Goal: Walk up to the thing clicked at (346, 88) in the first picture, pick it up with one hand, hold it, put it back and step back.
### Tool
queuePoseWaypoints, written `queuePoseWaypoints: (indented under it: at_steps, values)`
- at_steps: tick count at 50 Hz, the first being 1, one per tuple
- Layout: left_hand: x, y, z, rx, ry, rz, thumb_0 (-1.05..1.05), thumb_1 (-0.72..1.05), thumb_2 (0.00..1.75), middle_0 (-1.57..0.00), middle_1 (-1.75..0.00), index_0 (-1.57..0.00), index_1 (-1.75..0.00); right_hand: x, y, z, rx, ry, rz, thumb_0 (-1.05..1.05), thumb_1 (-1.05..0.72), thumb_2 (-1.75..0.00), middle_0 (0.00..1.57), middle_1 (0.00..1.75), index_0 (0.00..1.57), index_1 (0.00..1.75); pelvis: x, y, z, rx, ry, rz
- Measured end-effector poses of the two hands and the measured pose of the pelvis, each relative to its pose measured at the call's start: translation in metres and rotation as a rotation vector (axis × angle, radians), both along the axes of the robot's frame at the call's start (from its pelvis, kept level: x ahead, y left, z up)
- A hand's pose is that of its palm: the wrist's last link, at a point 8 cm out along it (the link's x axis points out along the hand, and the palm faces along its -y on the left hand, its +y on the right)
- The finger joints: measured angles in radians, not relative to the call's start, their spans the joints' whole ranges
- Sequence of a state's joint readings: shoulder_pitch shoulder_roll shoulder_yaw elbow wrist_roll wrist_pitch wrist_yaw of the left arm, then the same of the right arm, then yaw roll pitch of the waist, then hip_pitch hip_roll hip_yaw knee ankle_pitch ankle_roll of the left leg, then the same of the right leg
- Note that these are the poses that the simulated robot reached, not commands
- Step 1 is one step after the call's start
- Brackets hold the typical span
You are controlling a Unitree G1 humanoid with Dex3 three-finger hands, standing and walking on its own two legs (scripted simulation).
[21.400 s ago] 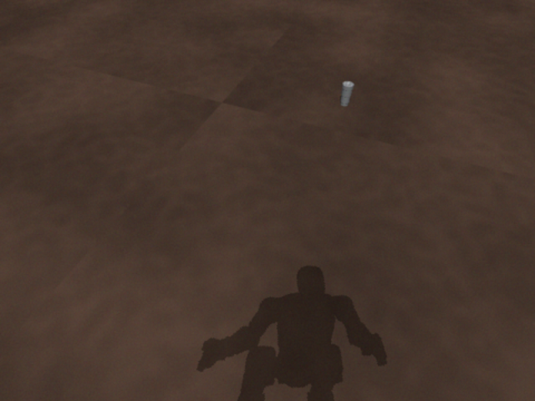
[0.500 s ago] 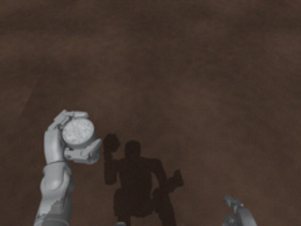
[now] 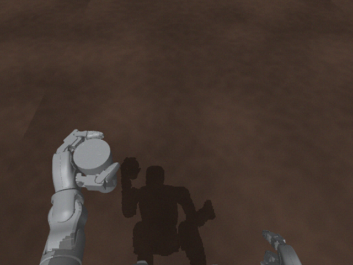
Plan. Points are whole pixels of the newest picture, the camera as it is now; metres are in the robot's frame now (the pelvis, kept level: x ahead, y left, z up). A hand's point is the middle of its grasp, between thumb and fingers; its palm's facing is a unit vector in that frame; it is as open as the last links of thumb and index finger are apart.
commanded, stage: hold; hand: left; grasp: from the side
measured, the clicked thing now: (100, 169) +0.33 +0.18 +0.02
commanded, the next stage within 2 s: crouch in 0.08 s
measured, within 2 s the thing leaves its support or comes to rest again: neither
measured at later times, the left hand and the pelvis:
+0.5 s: hand (98, 172) +0.33 +0.18 +0.01, palm faces +0.26 -0.97 +0.02, open 9.5 cm; pelvis +0.00 +0.00 -0.02, yaw +0 degrees
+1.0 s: hand (111, 192) +0.39 +0.21 -0.23, palm faces +0.28 -0.96 -0.02, open 9.5 cm; pelvis -0.05 +0.00 -0.21, yaw -4 degrees
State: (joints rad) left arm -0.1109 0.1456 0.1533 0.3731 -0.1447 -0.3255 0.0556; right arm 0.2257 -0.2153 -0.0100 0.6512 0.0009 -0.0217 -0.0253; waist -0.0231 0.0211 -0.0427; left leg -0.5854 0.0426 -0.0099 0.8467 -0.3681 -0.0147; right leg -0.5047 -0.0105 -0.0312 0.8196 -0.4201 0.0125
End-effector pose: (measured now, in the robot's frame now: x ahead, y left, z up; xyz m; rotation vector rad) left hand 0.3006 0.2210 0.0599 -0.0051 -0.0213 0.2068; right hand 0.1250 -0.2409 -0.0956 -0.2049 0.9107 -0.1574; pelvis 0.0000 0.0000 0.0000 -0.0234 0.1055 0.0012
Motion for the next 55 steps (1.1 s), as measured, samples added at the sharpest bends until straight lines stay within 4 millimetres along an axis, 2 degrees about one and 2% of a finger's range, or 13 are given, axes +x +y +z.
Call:
queuePoseWaypoints:
  at_steps: [14, 21, 27, 33, 41, 47, 55]
  values:
    - [0.001, 0.003, 0.002, 0.004, -0.009, 0.0, 0.0, -0.31, 1.07, -0.79, -1.02, -0.75, -1.0, 0.007, 0.003, 0.001, 0.003, -0.01, 0.007, 0.01, -0.92, -0.91, 0.2, 0.3, 0.2, 0.3, 0.003, 0.0, 0.0, 0.0, -0.001, 0.003]
    - [0.0, 0.006, -0.028, -0.035, 0.044, 0.04, 0.0, -0.31, 1.07, -0.79, -1.02, -0.75, -1.0, 0.006, 0.0, -0.004, -0.01, 0.004, 0.014, 0.01, -0.9, -0.91, 0.2, 0.3, 0.2, 0.3, 0.0, 0.0, -0.006, -0.002, 0.036, 0.0]
    - [0.002, 0.013, -0.067, -0.015, 0.057, 0.053, 0.0, -0.31, 1.06, -0.79, -1.02, -0.75, -1.0, -0.003, -0.006, -0.023, -0.038, 0.057, 0.031, 0.01, -0.89, -0.9, 0.2, 0.3, 0.2, 0.3, -0.006, 0.0, -0.023, -0.005, 0.103, 0.002]
    - [0.02, 0.019, -0.119, 0.0, 0.015, 0.042, 0.0, -0.3, 1.06, -0.79, -1.02, -0.75, -1.0, -0.018, -0.015, -0.064, -0.064, 0.12, 0.038, 0.0, -0.89, -0.91, 0.2, 0.3, 0.2, 0.3, -0.015, 0.001, -0.064, -0.014, 0.224, -0.004]
    - [0.043, 0.024, -0.209, 0.012, -0.002, 0.031, 0.0, -0.3, 1.06, -0.79, -1.02, -0.75, -1.0, -0.036, -0.019, -0.148, -0.065, 0.206, 0.048, 0.0, -0.9, -0.91, 0.2, 0.3, 0.2, 0.3, -0.026, 0.002, -0.142, -0.028, 0.377, -0.025]
    - [0.049, 0.034, -0.266, 0.018, -0.003, 0.075, 0.0, -0.31, 1.07, -0.79, -1.01, -0.75, -1.0, -0.051, -0.013, -0.21, -0.03, 0.279, 0.064, 0.0, -0.9, -0.91, 0.2, 0.3, 0.2, 0.3, -0.039, 0.001, -0.191, -0.031, 0.44, -0.042]
    - [0.06, 0.043, -0.336, 0.023, 0.008, 0.073, 0.0, -0.31, 1.07, -0.79, -1.02, -0.75, -1.0, -0.079, -0.015, -0.273, -0.038, 0.354, 0.081, 0.0, -0.92, -0.91, 0.2, 0.3, 0.2, 0.3, -0.058, -0.002, -0.252, -0.035, 0.48, -0.063]
